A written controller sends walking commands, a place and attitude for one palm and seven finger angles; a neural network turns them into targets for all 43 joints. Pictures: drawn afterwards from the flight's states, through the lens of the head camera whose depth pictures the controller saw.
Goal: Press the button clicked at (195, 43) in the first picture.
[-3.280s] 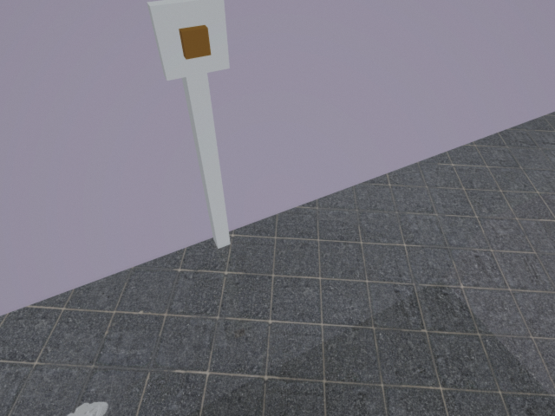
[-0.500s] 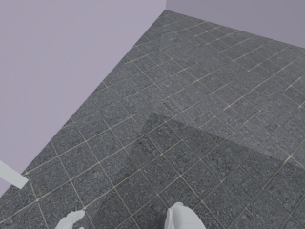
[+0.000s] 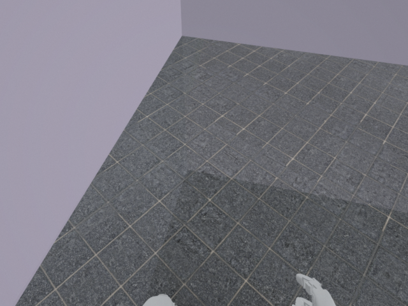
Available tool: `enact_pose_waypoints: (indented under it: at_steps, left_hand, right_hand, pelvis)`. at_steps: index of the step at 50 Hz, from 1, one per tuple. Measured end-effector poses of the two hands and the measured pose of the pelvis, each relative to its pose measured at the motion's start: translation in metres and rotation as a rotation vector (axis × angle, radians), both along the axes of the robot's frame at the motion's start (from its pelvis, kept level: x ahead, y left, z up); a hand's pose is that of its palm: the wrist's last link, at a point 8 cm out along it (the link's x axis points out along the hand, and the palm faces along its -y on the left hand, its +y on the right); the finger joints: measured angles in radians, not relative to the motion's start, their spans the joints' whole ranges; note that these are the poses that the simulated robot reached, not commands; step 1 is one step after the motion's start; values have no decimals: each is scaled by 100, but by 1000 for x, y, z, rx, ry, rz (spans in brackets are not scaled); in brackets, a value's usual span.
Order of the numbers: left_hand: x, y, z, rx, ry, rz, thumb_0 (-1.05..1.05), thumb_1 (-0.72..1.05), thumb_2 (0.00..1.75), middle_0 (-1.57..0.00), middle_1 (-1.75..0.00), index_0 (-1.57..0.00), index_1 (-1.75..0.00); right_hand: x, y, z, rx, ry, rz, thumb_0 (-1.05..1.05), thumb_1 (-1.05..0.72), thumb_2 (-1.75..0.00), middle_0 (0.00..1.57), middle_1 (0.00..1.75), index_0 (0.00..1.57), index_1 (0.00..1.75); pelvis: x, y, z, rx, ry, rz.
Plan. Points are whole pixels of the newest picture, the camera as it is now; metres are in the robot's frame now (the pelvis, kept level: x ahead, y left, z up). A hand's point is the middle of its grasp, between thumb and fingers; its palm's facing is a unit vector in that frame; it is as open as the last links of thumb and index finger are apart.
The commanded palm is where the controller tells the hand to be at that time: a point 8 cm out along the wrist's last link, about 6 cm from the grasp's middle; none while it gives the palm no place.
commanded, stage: walk to a spot facing it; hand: left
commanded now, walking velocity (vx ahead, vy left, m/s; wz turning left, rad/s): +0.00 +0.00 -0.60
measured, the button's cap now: out of the picture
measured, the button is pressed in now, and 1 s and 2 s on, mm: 0 0 0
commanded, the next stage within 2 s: none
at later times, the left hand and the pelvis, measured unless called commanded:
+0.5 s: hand (160, 243) +0.28 +0.15 -0.16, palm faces -0.32 -0.91 -0.28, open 7.4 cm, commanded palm none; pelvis +0.09 -0.01 -0.01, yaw -20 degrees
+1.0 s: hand (168, 223) +0.34 +0.14 -0.16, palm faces -0.55 -0.82 -0.17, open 7.4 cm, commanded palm none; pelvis +0.14 +0.03 +0.01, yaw -38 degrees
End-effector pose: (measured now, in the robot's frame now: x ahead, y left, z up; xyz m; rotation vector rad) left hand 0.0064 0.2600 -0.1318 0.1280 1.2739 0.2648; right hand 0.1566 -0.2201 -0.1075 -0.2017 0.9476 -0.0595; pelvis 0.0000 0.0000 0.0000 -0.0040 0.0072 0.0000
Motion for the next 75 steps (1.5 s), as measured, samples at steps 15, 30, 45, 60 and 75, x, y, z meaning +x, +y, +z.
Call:
enact_pose_waypoints:
  at_steps: [15,30,45,60,75]
  left_hand:
    - [153,11,3,-37,13,-251,1,91,90,-20,-30,-20,-30]
    - [301,-88,18,19,-154,-565,1,91,89,-20,-30,-20,-30]
    - [348,-83,-11,-83,-91,-692,1,90,89,-20,-30,-21,-30]
    - [360,-114,1,-58,6,-886,1,91,90,-20,-30,-20,-30]
    - [349,-204,21,-21,-112,-1096,1,90,89,-20,-30,-21,-30]
  right_hand:
    - [-57,-1,-7,-19,195,-302,1,-91,-90,20,30,20,30]
    - [-144,-47,-35,19,398,-602,1,-91,-90,20,30,20,30]
    - [-83,-8,-4,-37,182,-693,1,-91,-90,20,30,20,30]
    - [-167,47,-8,70,303,-956,1,-91,-90,20,30,20,30]
    - [-247,34,-31,139,325,-1142,1,-91,-90,20,30,20,30]
  pelvis:
    - [66,27,8,-13,-7,-234]
    - [99,-13,-3,10,0,-410]
    - [133,25,-4,-16,8,-596]
    - [134,24,9,-26,6,-800]
    - [99,-6,4,19,-11,-972]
